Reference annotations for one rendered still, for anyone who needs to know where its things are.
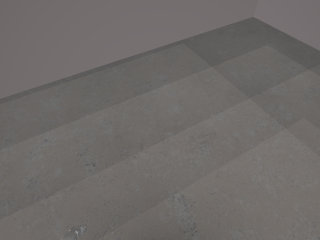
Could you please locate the robot left hand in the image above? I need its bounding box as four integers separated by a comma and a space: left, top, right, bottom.
61, 224, 87, 240

